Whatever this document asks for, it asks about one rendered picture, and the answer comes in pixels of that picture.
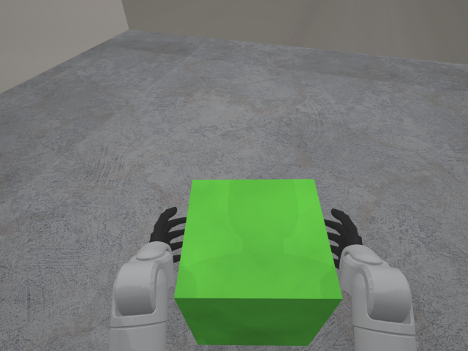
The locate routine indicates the robot right forearm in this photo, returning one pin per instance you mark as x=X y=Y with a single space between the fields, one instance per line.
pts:
x=382 y=310

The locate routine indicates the robot right hand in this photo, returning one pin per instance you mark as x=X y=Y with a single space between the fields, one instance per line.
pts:
x=347 y=230

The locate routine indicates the robot left forearm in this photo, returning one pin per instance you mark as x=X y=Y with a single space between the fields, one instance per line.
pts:
x=139 y=303

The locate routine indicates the carton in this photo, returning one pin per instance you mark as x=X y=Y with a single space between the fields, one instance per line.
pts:
x=256 y=265

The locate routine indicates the robot left hand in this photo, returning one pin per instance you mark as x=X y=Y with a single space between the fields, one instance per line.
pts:
x=162 y=228

